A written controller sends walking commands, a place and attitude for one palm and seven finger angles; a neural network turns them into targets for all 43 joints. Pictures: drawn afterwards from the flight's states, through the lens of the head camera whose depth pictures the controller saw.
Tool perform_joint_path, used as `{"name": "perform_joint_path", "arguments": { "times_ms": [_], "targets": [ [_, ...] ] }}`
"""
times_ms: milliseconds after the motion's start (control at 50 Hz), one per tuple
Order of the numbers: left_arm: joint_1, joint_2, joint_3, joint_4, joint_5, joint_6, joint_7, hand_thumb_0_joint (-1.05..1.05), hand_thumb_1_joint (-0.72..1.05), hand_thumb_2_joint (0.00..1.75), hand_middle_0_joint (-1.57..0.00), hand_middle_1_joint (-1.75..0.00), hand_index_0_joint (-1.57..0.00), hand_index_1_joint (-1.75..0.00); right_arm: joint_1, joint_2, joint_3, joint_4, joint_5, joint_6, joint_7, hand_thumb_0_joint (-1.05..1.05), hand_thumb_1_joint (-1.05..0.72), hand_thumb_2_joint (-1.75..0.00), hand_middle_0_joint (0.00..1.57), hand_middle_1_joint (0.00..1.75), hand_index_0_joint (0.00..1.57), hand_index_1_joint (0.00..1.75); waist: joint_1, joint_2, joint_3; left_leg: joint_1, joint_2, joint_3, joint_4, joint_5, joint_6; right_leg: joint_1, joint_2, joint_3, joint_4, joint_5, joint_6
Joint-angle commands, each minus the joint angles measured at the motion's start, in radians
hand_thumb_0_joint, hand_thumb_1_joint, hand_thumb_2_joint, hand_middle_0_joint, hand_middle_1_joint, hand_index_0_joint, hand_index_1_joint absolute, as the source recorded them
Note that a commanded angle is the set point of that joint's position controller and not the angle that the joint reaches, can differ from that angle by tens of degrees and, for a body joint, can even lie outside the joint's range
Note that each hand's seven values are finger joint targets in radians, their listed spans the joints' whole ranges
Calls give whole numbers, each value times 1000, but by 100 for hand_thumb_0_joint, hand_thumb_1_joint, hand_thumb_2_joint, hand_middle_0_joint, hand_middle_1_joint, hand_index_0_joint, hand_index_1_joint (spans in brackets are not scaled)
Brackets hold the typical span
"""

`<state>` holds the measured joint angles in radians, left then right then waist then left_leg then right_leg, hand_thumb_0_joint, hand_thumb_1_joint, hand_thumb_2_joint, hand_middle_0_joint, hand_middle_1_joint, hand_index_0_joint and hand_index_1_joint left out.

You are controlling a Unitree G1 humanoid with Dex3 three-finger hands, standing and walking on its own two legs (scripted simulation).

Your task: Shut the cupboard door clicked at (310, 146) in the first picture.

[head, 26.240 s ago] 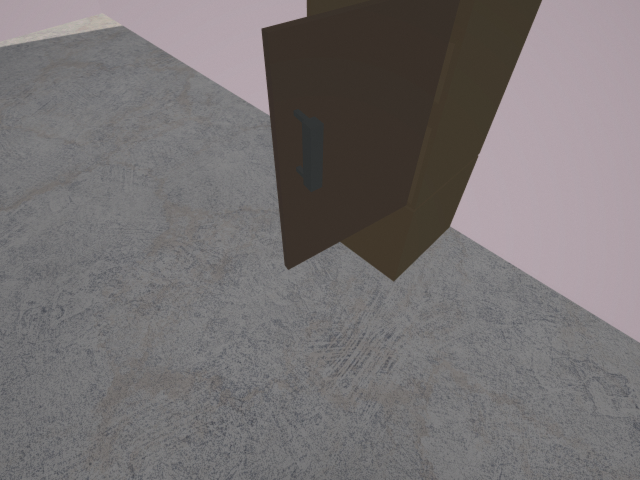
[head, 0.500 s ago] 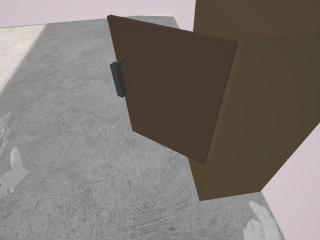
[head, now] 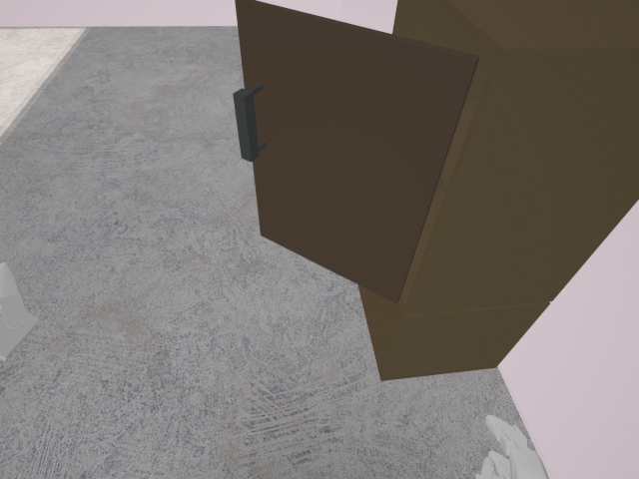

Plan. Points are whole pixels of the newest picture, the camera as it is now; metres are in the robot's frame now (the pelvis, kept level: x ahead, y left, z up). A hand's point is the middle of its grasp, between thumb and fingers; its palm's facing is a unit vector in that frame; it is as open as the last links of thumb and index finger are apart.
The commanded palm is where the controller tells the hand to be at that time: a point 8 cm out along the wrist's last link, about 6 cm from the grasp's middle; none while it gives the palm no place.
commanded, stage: step back with the hand held close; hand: left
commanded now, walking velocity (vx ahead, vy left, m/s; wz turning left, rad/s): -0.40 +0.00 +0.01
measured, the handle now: (253, 122) +0.74 +0.19 +0.06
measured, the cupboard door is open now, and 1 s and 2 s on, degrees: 51 51 51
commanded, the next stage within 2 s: stop stepping back and stand still in 0.66 s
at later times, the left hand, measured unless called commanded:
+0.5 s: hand (12, 401) +0.13 +0.24 +0.19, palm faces +0.38 -0.82 -0.42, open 7.4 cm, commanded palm +0.07 +0.29 +0.20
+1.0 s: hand out of the picture +0.00 +0.28 +0.19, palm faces +0.41 -0.81 -0.43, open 7.4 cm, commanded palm -0.05 +0.31 +0.20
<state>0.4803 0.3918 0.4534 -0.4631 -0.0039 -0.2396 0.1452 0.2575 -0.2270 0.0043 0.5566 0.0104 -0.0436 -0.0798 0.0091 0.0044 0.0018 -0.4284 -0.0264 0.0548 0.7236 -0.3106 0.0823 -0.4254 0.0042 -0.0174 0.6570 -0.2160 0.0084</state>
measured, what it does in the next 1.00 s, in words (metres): walks backwards: right foot, then left foot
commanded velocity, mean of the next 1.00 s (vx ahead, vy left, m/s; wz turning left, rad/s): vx -0.23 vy -0.03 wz -0.01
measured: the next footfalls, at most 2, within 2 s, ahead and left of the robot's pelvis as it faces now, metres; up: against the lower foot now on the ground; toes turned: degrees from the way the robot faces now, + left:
right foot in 0.36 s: -0.05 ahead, -0.13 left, +0.00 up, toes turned +5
left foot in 0.72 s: +0.00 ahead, +0.09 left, +0.00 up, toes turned +1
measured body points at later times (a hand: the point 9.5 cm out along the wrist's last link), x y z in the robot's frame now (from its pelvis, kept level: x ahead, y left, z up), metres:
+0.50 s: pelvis -0.08 -0.01 +0.01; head -0.05 +0.02 +0.46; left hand +0.11 +0.28 +0.21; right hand +0.13 -0.23 -0.06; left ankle +0.07 +0.07 -0.71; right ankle -0.09 -0.13 -0.71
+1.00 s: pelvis -0.19 +0.01 +0.02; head -0.19 +0.05 +0.47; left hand -0.02 +0.32 +0.22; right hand -0.03 -0.20 -0.05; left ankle -0.05 +0.09 -0.71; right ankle -0.31 -0.08 -0.71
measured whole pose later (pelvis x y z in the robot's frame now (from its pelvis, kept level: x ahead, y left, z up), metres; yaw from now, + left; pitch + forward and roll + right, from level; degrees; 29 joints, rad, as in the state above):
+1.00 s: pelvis -0.19 +0.01 +0.02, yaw -1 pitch +4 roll -2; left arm 0.61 0.45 0.44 -0.60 -0.06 -0.18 0.15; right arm 0.25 -0.14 0.04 0.61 -0.02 -0.12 -0.06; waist 0.00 -0.05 -0.08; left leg -0.48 0.00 0.04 0.38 -0.05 0.00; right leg -0.07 0.07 -0.02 0.40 -0.43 -0.04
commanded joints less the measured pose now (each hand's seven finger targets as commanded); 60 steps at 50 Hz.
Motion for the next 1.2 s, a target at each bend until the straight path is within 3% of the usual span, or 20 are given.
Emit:
{"name": "perform_joint_path", "arguments": {
  "times_ms": [0,60,140,220,280,380,420,480,520,560,640,700,740,760,800,900,1000,1040,1080,1180],
  "targets": [
    [-80,205,111,-215,-11,-73,28,0,90,90,-20,-30,-20,-30,-94,-134,-63,-144,-6,-63,6,0,-90,-90,20,30,20,30,-25,-45,-31,-246,73,-159,-166,-311,-14,168,-145,294,-207,-200,-78],
    [-23,224,125,-222,-20,-87,39,0,90,90,-20,-30,-20,-30,-96,-124,-55,-130,-9,-59,12,0,-90,-90,20,30,20,30,-29,-35,-64,-143,78,-173,-207,-226,-23,105,-134,221,-222,-191,-71],
    [25,231,179,-225,-7,-109,40,0,90,90,-20,-30,-20,-30,-128,-152,-63,-143,-4,-77,-2,0,-90,-90,20,30,20,30,-11,194,-110,-468,236,-328,-490,-441,53,466,39,66,117,18,2],
    [16,207,174,-212,-3,-116,13,0,90,90,-20,-30,-20,-30,-122,-152,-80,-129,-16,-100,-1,0,-90,-90,20,30,20,30,-7,192,-70,-498,316,-363,-523,-447,78,478,102,62,222,-62,11],
    [12,180,125,-221,-34,-131,0,0,90,90,-20,-30,-20,-30,-116,-131,-72,-86,-23,-130,5,0,-90,-90,20,30,20,30,-10,115,-92,-166,278,-320,-426,-67,44,286,76,70,9,-56,-3],
    [-43,206,81,-298,-51,-125,11,0,90,90,-20,-30,-20,-30,-139,-116,-69,-41,-14,-131,9,0,-90,-90,20,30,20,30,-12,137,-350,292,214,-157,-260,594,-21,189,23,93,-140,242,19],
    [7,236,111,-294,-60,-107,7,0,90,90,-20,-30,-20,-30,-158,-111,-75,-64,-5,-112,10,0,-90,-90,20,30,20,30,-11,88,-380,298,200,-121,-252,484,-27,174,23,93,-133,182,35],
    [71,263,154,-269,-68,-90,-1,0,90,90,-20,-30,-20,-30,-195,-97,-62,-107,-2,-78,9,0,-90,-90,20,30,20,30,-19,27,-248,81,144,-96,-256,41,-43,161,-36,176,-221,71,-2],
    [67,290,163,-237,-61,-86,6,0,90,90,-20,-30,-20,-30,-181,-86,-57,-112,-5,-60,9,0,-90,-90,20,30,20,30,-30,-63,-130,81,43,-43,-61,-91,-99,-56,-183,329,-411,-195,-85],
    [51,290,149,-219,-49,-68,22,0,90,90,-20,-30,-20,-30,-168,-75,-57,-87,-21,-40,7,0,-90,-90,20,30,20,30,-30,-116,-73,123,15,-84,173,-69,-113,-203,-303,386,-466,-116,-175],
    [-50,232,64,-167,-30,-50,26,0,90,90,-20,-30,-20,-30,-158,-80,-33,-81,-17,-22,-10,0,-90,-90,20,30,20,30,-53,-15,39,87,45,-100,-159,23,-98,-106,-155,183,-316,104,-81],
    [-61,255,90,-218,-37,-81,20,0,90,90,-20,-30,-20,-30,-143,-136,-66,-100,12,-54,-17,0,-90,-90,20,30,20,30,-15,165,-107,3,215,-223,-409,217,-16,193,65,64,-96,54,8],
    [10,246,130,-211,-39,-91,1,0,90,90,-20,-30,-20,-30,-169,-156,-75,-118,-15,-87,-14,0,-90,-90,20,30,20,30,0,326,-163,-242,341,-410,-622,-258,59,383,119,57,177,-141,14],
    [11,208,110,-248,-36,-83,-2,0,90,90,-20,-30,-20,-30,-142,-131,-74,-106,-23,-97,-7,0,-90,-90,20,30,20,30,-8,292,-179,-236,357,-423,-630,-351,64,363,101,73,264,-167,9],
    [30,202,100,-320,-43,-73,1,0,90,90,-20,-30,-20,-30,-130,-123,-72,-104,-17,-118,4,0,-90,-90,20,30,20,30,-3,171,-203,-49,306,-353,-571,-301,36,241,97,49,197,-253,0],
    [55,194,64,-354,-60,-6,23,0,90,90,-20,-30,-20,-30,-93,-100,-42,-78,-23,-135,9,0,-90,-90,20,30,20,30,-21,262,-177,166,170,-213,-591,-262,-135,280,128,-59,-270,-268,-32],
    [-15,291,163,-255,-76,29,41,0,90,90,-20,-30,-20,-30,-95,-83,-30,-51,-34,-90,8,0,-90,-90,20,30,20,30,-30,19,-187,286,88,-52,-205,71,-119,123,-117,116,-441,-139,-125],
    [13,229,105,-194,-84,70,32,0,90,90,-20,-30,-20,-30,-120,-93,-52,-57,-9,-75,2,0,-90,-90,20,30,20,30,-18,-148,-127,270,57,-49,-32,34,-112,-9,-156,187,-453,-360,-153],
    [-10,217,71,-175,-69,82,39,0,90,90,-20,-30,-20,-30,-132,-87,-33,-50,-9,-46,-2,0,-90,-90,20,30,20,30,-31,-114,6,76,68,-37,99,47,-103,-5,-237,260,-472,-409,-223],
    [-213,216,19,-104,-20,38,47,0,90,90,-20,-30,-20,-30,-136,-101,-21,-42,-4,-60,-16,0,-90,-90,20,30,20,30,-40,-4,170,101,83,1,-99,4,-63,-4,-191,169,-318,-243,-158]
  ]
}}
